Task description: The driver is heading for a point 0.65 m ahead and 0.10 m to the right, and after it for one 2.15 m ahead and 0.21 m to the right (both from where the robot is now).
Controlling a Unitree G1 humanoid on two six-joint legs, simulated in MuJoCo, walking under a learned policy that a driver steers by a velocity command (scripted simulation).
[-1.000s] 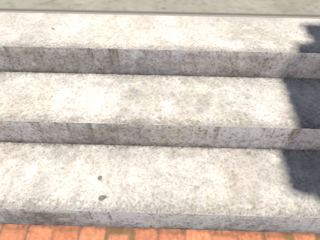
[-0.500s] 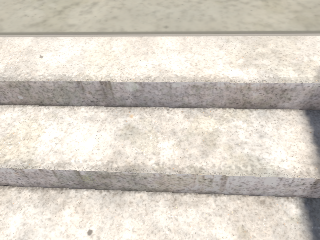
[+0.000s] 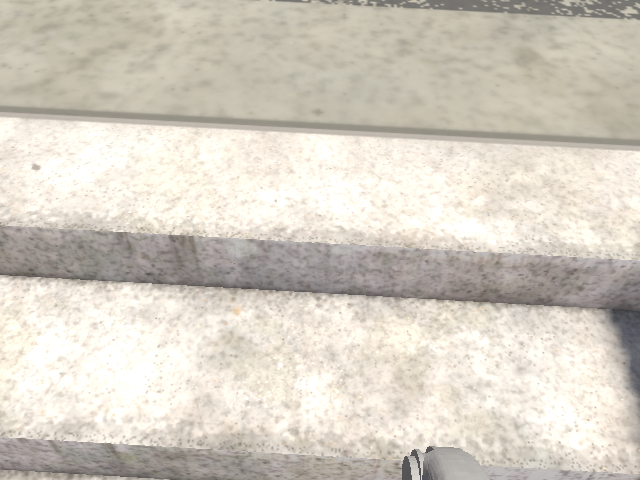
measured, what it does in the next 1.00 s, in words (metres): climbs: right foot 0.15 m higher, then left foot 0.15 m higher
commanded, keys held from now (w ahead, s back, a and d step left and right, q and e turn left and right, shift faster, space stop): w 0.66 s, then w+e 0.10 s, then e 0.24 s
